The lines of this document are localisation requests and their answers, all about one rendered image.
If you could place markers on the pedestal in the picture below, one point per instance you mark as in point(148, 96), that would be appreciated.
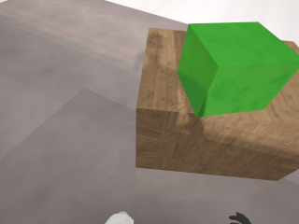
point(258, 144)

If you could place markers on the carton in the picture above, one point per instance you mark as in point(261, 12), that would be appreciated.
point(233, 67)

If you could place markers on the robot right hand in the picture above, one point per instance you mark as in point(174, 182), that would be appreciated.
point(240, 218)

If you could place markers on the left robot thigh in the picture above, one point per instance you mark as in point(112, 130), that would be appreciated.
point(120, 218)

